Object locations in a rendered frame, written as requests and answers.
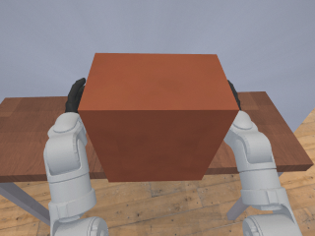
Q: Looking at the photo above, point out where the right robot forearm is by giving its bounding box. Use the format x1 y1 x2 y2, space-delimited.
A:
223 110 303 236

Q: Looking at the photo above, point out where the robot left upper arm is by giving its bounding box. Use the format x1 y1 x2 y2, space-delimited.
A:
54 216 109 236

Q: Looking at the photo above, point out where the robot right upper arm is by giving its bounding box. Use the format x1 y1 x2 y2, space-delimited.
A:
242 212 301 236

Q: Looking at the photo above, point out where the left robot hand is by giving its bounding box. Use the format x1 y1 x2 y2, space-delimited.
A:
65 78 86 114

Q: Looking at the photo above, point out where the carton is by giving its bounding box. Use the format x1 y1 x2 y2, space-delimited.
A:
77 53 240 183

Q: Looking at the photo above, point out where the left robot forearm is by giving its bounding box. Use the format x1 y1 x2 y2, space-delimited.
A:
43 112 97 236

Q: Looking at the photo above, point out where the right robot hand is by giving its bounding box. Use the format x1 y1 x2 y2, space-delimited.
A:
227 80 241 111

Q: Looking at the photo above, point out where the table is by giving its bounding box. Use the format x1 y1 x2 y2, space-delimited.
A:
0 91 314 226

